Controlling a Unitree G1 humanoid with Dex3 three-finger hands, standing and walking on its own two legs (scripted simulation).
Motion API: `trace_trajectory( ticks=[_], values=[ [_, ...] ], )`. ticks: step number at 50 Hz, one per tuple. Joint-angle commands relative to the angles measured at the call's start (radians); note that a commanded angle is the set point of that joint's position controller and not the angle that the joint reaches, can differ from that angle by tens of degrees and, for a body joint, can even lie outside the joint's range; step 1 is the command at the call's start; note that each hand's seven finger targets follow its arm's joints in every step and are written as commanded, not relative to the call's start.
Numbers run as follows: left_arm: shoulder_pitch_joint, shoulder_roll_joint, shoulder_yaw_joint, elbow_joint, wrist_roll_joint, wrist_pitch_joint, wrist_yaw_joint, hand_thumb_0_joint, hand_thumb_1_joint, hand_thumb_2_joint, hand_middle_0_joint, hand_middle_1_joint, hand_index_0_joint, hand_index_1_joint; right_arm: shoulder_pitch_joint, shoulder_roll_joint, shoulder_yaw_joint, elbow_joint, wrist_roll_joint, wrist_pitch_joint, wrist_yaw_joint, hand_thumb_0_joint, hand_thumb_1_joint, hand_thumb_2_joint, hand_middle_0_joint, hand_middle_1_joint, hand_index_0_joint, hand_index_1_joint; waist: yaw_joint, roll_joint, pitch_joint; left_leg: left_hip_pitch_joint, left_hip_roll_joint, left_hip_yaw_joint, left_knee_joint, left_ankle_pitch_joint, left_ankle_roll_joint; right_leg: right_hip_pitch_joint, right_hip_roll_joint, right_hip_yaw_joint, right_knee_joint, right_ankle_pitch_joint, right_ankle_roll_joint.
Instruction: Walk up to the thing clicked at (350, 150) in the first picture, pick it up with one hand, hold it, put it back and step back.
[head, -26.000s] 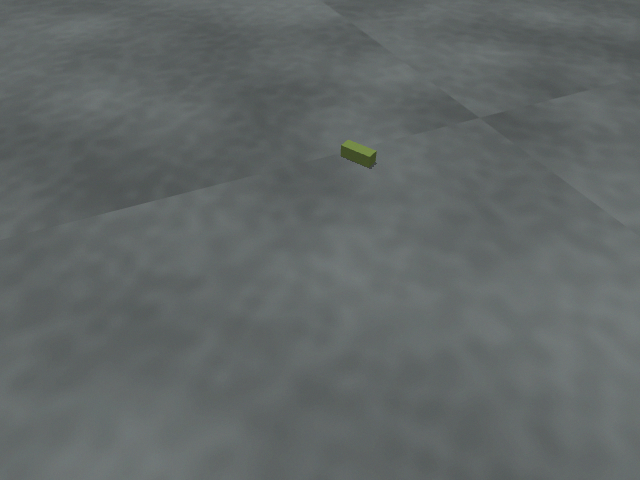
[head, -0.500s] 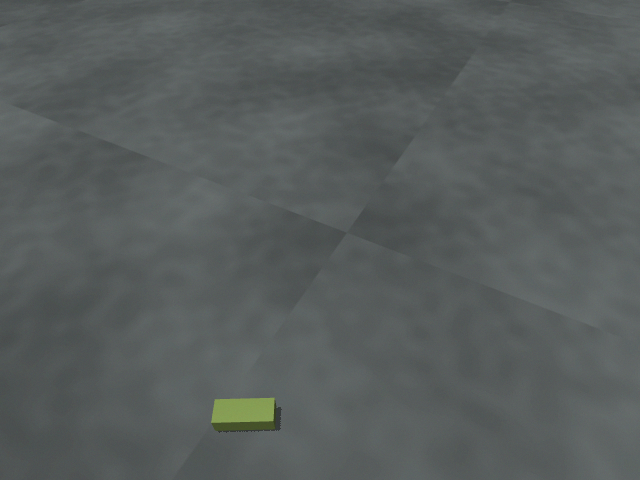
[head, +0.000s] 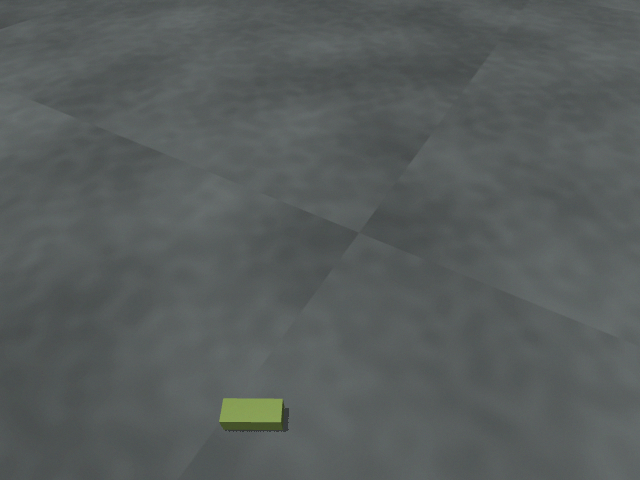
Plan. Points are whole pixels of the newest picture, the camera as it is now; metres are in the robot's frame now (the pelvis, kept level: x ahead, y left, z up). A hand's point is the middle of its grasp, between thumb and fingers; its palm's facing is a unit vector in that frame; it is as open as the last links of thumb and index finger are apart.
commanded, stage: walk up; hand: left
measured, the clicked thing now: (253, 414) +0.47 +0.24 -0.75
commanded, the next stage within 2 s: none
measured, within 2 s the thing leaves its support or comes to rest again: neither
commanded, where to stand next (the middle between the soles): +0.08 +0.01 m, yaw -1 degrees
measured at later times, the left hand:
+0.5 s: hand out of the picture +0.07 +0.26 -0.15, palm faces +0.00 -0.94 -0.35, open 7.4 cm
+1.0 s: hand out of the picture +0.08 +0.35 -0.19, palm faces +0.02 -0.93 -0.37, open 7.4 cm
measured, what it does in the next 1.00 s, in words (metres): lifts its left foot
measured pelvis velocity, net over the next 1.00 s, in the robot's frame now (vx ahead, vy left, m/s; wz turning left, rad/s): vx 0.06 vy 0.06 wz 0.05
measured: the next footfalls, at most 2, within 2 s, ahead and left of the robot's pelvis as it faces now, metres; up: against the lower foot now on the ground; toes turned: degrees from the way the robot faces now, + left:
right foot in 1.34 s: +0.02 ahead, -0.13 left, +0.00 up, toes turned -1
left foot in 1.92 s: +0.09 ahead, +0.14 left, +0.00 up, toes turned +3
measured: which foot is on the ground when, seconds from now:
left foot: down 0.00-1.00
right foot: down 0.00-0.88, up 0.90-1.00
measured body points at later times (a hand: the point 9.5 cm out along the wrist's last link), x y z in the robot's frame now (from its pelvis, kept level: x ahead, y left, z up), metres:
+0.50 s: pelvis +0.00 +0.00 +0.00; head +0.01 +0.00 +0.45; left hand +0.07 +0.31 -0.13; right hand +0.08 -0.29 -0.13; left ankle +0.04 +0.13 -0.74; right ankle -0.04 -0.13 -0.74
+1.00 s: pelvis +0.06 +0.06 -0.02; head +0.12 +0.10 +0.43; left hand +0.08 +0.40 -0.16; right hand +0.16 -0.25 -0.12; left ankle +0.14 +0.18 -0.74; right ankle -0.01 -0.10 -0.66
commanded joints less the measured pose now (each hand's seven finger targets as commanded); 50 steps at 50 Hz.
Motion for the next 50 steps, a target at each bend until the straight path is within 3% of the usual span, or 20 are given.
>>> trace_trajectory(
  ticks=[1, 14, 22, 29, 30, 31, 32, 33, 34, 36, 39, 41, 42, 43, 44, 45, 46, 47, 49, 50],
  values=[
    [-0.054, 0.221, 0.045, -0.061, 0.0, -0.023, 0.018, 0.0, 0.9, 0.9, -0.2, -0.3, -0.2, -0.3, -0.045, -0.211, -0.036, -0.059, 0.002, -0.018, -0.017, 0.0, -0.9, -0.9, 0.2, 0.3, 0.2, 0.3, -0.007, -0.006, -0.061, 0.049, 0.084, -0.063, -0.051, 0.147, 0.043, -0.044, -0.093, 0.066, -0.08, 0.114, -0.04],
    [-0.03, 0.216, 0.049, -0.057, 0.002, -0.02, 0.017, 0.0, 0.9, 0.9, -0.2, -0.3, -0.2, -0.3, -0.043, -0.207, -0.034, -0.049, 0.001, -0.022, -0.02, 0.0, -0.9, -0.9, 0.2, 0.3, 0.2, 0.3, 0.001, -0.001, -0.082, 0.046, 0.085, -0.07, -0.06, 0.171, 0.047, -0.005, -0.09, 0.051, -0.072, 0.126, -0.039],
    [-0.024, 0.212, 0.052, -0.06, 0.003, -0.018, 0.015, 0.0, 0.9, 0.9, -0.2, -0.3, -0.2, -0.3, -0.043, -0.214, -0.032, -0.053, -0.001, -0.022, -0.019, 0.0, -0.9, -0.9, 0.2, 0.3, 0.2, 0.3, 0.003, 0.021, -0.046, 0.01, 0.083, -0.096, -0.091, 0.074, 0.045, -0.02, -0.083, 0.046, -0.08, 0.05, -0.04],
    [-0.019, 0.218, 0.057, -0.067, 0.004, -0.021, 0.017, 0.0, 0.9, 0.9, -0.2, -0.3, -0.2, -0.3, -0.026, -0.211, -0.032, -0.052, -0.001, -0.02, -0.02, 0.0, -0.9, -0.9, 0.2, 0.3, 0.2, 0.3, -0.002, -0.001, -0.069, 0.035, 0.07, -0.071, -0.048, 0.165, 0.043, -0.011, -0.094, 0.042, -0.081, 0.11, -0.041],
    [0.102, 0.289, 0.083, -0.073, 0.009, -0.029, 0.017, 0.0, 0.9, 0.9, -0.2, -0.3, -0.2, -0.3, -0.008, -0.283, -0.075, -0.108, -0.02, -0.009, 0.004, 0.0, -0.9, -0.9, 0.2, 0.3, 0.2, 0.3, 0.03, 0.014, -0.099, -0.053, 0.007, -0.023, 0.064, -0.208, 0.074, 0.075, -0.113, 0.09, -0.084, -0.221, -0.095],
    [0.147, 0.332, 0.103, -0.061, 0.022, -0.036, 0.02, 0.0, 0.9, 0.9, -0.2, -0.3, -0.2, -0.3, -0.047, -0.247, -0.076, -0.131, -0.028, -0.001, 0.018, 0.0, -0.9, -0.9, 0.2, 0.3, 0.2, 0.3, 0.062, -0.092, -0.025, -0.251, -0.017, 0.028, 0.205, -0.298, 0.052, 0.135, -0.215, 0.219, -0.167, -0.401, -0.151],
    [0.156, 0.361, 0.122, -0.077, 0.031, -0.043, 0.026, 0.0, 0.9, 0.9, -0.2, -0.3, -0.2, -0.3, -0.07, -0.257, -0.082, -0.156, -0.042, 0.007, 0.025, 0.0, -0.9, -0.9, 0.2, 0.3, 0.2, 0.3, 0.08, -0.115, 0.047, -0.396, 0.02, 0.008, 0.355, -0.299, 0.034, 0.129, -0.34, 0.353, -0.233, -0.475, -0.212],
    [0.151, 0.374, 0.134, -0.101, 0.035, -0.049, 0.029, 0.0, 0.9, 0.9, -0.2, -0.3, -0.2, -0.3, -0.072, -0.267, -0.087, -0.171, -0.045, 0.009, 0.032, 0.0, -0.9, -0.9, 0.2, 0.3, 0.2, 0.3, 0.08, -0.092, 0.09, -0.456, 0.052, -0.03, 0.418, -0.272, 0.03, 0.105, -0.402, 0.4, -0.255, -0.488, -0.256],
    [0.129, 0.357, 0.133, -0.126, 0.034, -0.055, 0.03, 0.0, 0.9, 0.9, -0.2, -0.3, -0.2, -0.3, -0.06, -0.266, -0.091, -0.175, -0.041, 0.006, 0.039, 0.0, -0.9, -0.9, 0.2, 0.3, 0.2, 0.3, 0.069, -0.076, 0.123, -0.467, 0.075, -0.043, 0.419, -0.256, 0.029, 0.086, -0.405, 0.378, -0.253, -0.419, -0.274],
    [0.098, 0.327, 0.124, -0.154, 0.03, -0.063, 0.026, 0.0, 0.9, 0.9, -0.2, -0.3, -0.2, -0.3, -0.019, -0.251, -0.095, -0.189, -0.036, -0.005, 0.051, 0.0, -0.9, -0.9, 0.2, 0.3, 0.2, 0.3, 0.034, -0.112, 0.134, -0.447, 0.107, -0.027, 0.394, -0.238, 0.016, 0.083, -0.351, 0.272, -0.226, -0.233, -0.26],
    [0.082, 0.294, 0.104, -0.191, 0.028, -0.06, 0.006, 0.0, 0.9, 0.9, -0.2, -0.3, -0.2, -0.3, -0.001, -0.197, -0.082, -0.195, -0.027, -0.024, 0.053, 0.0, -0.9, -0.9, 0.2, 0.3, 0.2, 0.3, 0.026, -0.201, 0.116, -0.236, 0.063, 0.063, 0.227, -0.217, 0.015, -0.008, -0.226, 0.072, -0.083, 0.192, -0.199],
    [0.06, 0.256, 0.087, -0.19, 0.009, -0.029, 0.004, 0.0, 0.9, 0.9, -0.2, -0.3, -0.2, -0.3, 0.055, -0.173, -0.075, -0.158, -0.015, -0.036, 0.032, 0.0, -0.9, -0.9, 0.2, 0.3, 0.2, 0.3, -0.009, -0.196, 0.081, -0.015, 0.011, 0.128, 0.097, 0.008, 0.011, -0.145, -0.139, -0.055, 0.109, 0.395, -0.137],
    [0.048, 0.233, 0.082, -0.206, -0.003, -0.009, 0.003, 0.0, 0.9, 0.9, -0.2, -0.3, -0.2, -0.3, 0.168, -0.2, -0.089, -0.118, -0.006, -0.043, 0.013, 0.0, -0.9, -0.9, 0.2, 0.3, 0.2, 0.3, -0.058, -0.119, 0.022, 0.152, -0.017, 0.152, 0.053, 0.177, 0.014, -0.216, -0.087, -0.091, 0.283, 0.359, -0.106],
    [0.081, 0.176, 0.068, -0.229, -0.011, 0.011, 0.004, 0.0, 0.9, 0.9, -0.2, -0.3, -0.2, -0.3, 0.254, -0.283, -0.111, -0.103, -0.007, -0.047, -0.01, 0.0, -0.9, -0.9, 0.2, 0.3, 0.2, 0.3, -0.093, 0.05, -0.023, 0.241, 0.062, 0.09, 0.053, 0.484, 0.031, -0.294, -0.021, -0.083, 0.449, 0.135, -0.061],
    [0.115, 0.135, 0.062, -0.264, -0.016, 0.033, 0.009, 0.0, 0.9, 0.9, -0.2, -0.3, -0.2, -0.3, 0.321, -0.38, -0.13, -0.103, -0.013, -0.049, -0.039, 0.0, -0.9, -0.9, 0.2, 0.3, 0.2, 0.3, -0.1, 0.261, -0.087, 0.288, 0.265, -0.189, 0.023, 0.748, 0.105, -0.389, 0.105, 0.029, 0.651, -0.322, -0.036],
    [0.166, 0.182, 0.078, -0.247, -0.023, 0.067, 0.022, 0.0, 0.9, 0.9, -0.2, -0.3, -0.2, -0.3, 0.268, -0.408, -0.132, -0.143, -0.003, -0.05, -0.058, 0.0, -0.9, -0.9, 0.2, 0.3, 0.2, 0.3, -0.072, 0.133, -0.166, 0.161, 0.395, -0.393, -0.039, 0.611, 0.205, -0.302, 0.09, 0.198, 0.769, -0.379, -0.041],
    [0.201, 0.221, 0.081, -0.225, -0.028, 0.089, 0.027, 0.0, 0.9, 0.9, -0.2, -0.3, -0.2, -0.3, 0.173, -0.41, -0.131, -0.177, 0.011, -0.049, -0.066, 0.0, -0.9, -0.9, 0.2, 0.3, 0.2, 0.3, -0.033, 0.125, -0.147, 0.086, 0.433, -0.423, -0.049, 0.522, 0.264, -0.288, 0.05, 0.202, 0.866, -0.36, -0.052],
    [0.202, 0.23, 0.072, -0.219, -0.028, 0.099, 0.025, 0.0, 0.9, 0.9, -0.2, -0.3, -0.2, -0.3, 0.109, -0.375, -0.124, -0.192, 0.013, -0.047, -0.069, 0.0, -0.9, -0.9, 0.2, 0.3, 0.2, 0.3, -0.01, 0.094, -0.146, 0.067, 0.382, -0.327, -0.03, 0.468, 0.233, -0.284, 0.031, 0.224, 0.897, -0.323, -0.065],
    [0.238, 0.249, 0.097, -0.23, -0.014, 0.112, 0.01, 0.0, 0.9, 0.9, -0.2, -0.3, -0.2, -0.3, 0.087, -0.344, -0.12, -0.227, 0.011, -0.045, -0.093, 0.0, -0.9, -0.9, 0.2, 0.3, 0.2, 0.3, 0.016, 0.073, -0.151, 0.118, 0.303, -0.16, 0.032, 0.53, 0.161, -0.362, 0.018, 0.262, 0.952, -0.264, -0.056],
    [0.251, 0.256, 0.105, -0.238, -0.01, 0.123, 0.004, 0.0, 0.9, 0.9, -0.2, -0.3, -0.2, -0.3, 0.111, -0.343, -0.123, -0.228, 0.011, -0.044, -0.104, 0.0, -0.9, -0.9, 0.2, 0.3, 0.2, 0.3, 0.014, 0.071, -0.125, 0.077, 0.297, -0.131, 0.035, 0.521, 0.159, -0.375, 0.025, 0.267, 0.969, -0.235, -0.042]
  ],
)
